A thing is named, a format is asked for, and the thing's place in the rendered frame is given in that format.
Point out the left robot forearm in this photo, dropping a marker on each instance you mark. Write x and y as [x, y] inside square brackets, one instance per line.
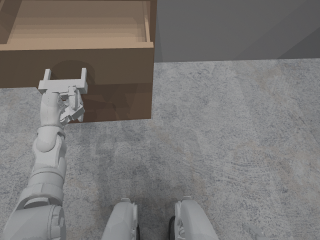
[45, 184]

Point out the robot shin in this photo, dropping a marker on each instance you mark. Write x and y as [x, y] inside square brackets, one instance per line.
[179, 232]
[133, 232]

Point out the robot left hand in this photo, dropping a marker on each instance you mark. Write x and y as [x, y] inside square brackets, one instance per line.
[52, 106]

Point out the drawer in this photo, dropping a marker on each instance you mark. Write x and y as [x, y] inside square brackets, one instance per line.
[111, 39]

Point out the robot right hand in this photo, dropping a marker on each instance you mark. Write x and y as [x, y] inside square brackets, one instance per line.
[254, 231]

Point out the left robot upper arm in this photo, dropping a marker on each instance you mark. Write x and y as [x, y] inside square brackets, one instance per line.
[37, 223]

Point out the handle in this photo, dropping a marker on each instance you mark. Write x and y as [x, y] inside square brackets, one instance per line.
[80, 84]

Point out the cabinet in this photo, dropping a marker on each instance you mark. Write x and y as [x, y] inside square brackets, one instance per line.
[120, 102]

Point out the robot right shin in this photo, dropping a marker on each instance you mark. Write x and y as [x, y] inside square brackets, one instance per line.
[179, 232]

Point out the robot left shin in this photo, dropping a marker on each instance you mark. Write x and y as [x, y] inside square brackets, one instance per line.
[133, 232]

